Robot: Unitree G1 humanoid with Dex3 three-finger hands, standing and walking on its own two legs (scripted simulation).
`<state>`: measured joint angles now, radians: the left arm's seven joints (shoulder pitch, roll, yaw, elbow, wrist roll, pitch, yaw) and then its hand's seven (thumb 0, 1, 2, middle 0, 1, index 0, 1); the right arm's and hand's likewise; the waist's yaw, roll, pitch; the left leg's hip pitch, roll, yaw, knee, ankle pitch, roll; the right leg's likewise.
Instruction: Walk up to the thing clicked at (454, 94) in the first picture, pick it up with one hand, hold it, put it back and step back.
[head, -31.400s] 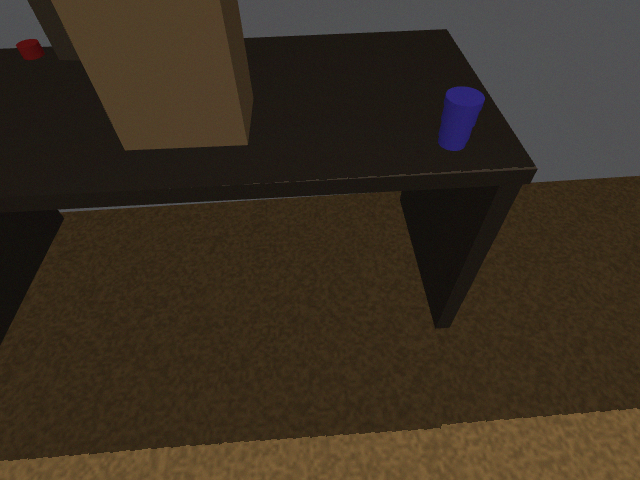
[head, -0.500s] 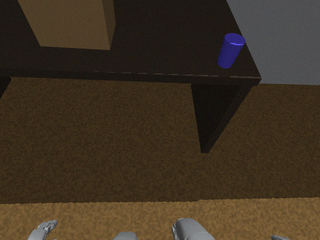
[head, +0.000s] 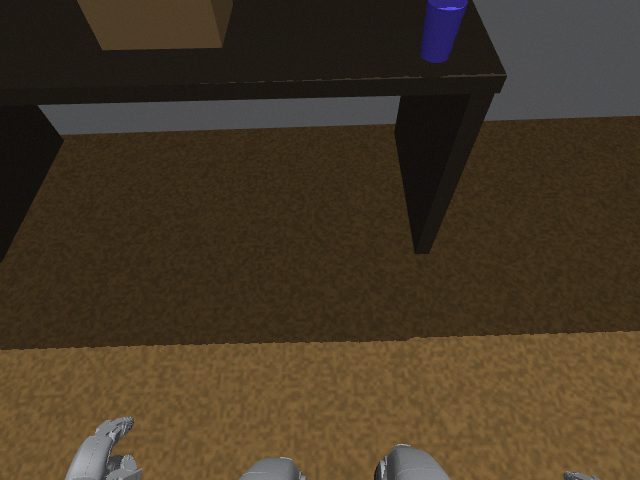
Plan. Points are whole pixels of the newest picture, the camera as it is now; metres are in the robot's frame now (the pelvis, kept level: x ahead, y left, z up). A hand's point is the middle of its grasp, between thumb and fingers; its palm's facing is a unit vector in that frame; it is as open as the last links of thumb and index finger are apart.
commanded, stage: step back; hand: right
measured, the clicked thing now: (440, 29) +0.90 -0.21 +0.04
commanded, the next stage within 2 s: stand in 1.52 s
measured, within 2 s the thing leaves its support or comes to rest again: neither
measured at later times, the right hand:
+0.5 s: hand out of the picture -0.05 -0.31 -0.14, palm faces +0.04 +0.92 -0.39, open 7.3 cm
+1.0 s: hand out of the picture -0.07 -0.30 -0.14, palm faces -0.01 +0.93 -0.37, open 7.3 cm
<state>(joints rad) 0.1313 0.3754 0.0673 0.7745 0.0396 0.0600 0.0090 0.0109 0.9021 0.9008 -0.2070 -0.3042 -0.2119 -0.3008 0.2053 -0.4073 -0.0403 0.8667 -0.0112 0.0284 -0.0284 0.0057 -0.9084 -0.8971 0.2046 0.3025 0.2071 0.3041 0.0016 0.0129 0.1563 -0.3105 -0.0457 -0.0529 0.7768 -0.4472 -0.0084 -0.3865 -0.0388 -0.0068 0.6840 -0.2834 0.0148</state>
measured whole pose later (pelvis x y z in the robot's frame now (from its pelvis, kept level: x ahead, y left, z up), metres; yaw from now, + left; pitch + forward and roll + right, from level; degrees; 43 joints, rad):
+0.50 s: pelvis -0.14 -0.03 +0.01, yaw -5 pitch -3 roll +0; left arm 0.25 0.35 0.05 0.95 0.04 0.02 -0.01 0.01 0.90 0.90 -0.21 -0.30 -0.21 -0.30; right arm 0.17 -0.41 -0.05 0.90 -0.02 0.04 0.00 0.00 -0.91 -0.90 0.20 0.30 0.21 0.30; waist 0.04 0.03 0.07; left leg -0.45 -0.03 -0.10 0.89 -0.43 0.00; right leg -0.22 0.01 0.06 0.63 -0.37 -0.02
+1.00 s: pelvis -0.13 -0.04 +0.01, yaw +1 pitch -3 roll -1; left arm 0.14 0.37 0.06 0.98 0.02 -0.02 -0.01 0.01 0.91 0.90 -0.20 -0.30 -0.21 -0.30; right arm 0.22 -0.37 -0.04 0.98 -0.01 0.00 -0.01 0.01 -0.91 -0.90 0.21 0.30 0.21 0.30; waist -0.01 0.03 0.08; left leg -0.25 0.01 -0.10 0.68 -0.40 -0.01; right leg -0.27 0.00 -0.05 0.57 -0.25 -0.01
